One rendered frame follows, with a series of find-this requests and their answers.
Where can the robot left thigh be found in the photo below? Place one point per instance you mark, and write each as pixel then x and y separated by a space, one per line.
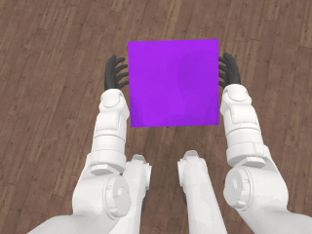
pixel 137 175

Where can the carton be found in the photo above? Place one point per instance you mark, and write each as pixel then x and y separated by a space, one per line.
pixel 173 83

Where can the robot left upper arm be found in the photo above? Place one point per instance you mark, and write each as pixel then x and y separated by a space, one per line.
pixel 98 203

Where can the robot left hand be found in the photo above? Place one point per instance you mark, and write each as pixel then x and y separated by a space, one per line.
pixel 111 79

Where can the right robot forearm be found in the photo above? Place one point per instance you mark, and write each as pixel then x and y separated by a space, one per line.
pixel 242 131

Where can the robot right hand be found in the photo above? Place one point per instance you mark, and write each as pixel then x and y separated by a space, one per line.
pixel 232 75

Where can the left robot forearm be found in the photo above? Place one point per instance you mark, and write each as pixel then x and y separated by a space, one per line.
pixel 108 149

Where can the right robot foot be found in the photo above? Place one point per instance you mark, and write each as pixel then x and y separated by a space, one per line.
pixel 184 197

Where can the robot right upper arm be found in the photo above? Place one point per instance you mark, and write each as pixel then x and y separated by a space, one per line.
pixel 260 197

